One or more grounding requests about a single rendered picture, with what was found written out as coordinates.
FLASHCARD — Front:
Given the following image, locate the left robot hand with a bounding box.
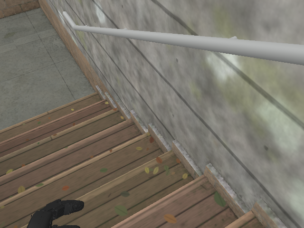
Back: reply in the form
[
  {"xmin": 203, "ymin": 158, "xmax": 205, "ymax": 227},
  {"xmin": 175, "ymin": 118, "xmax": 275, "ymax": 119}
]
[{"xmin": 27, "ymin": 199, "xmax": 85, "ymax": 228}]

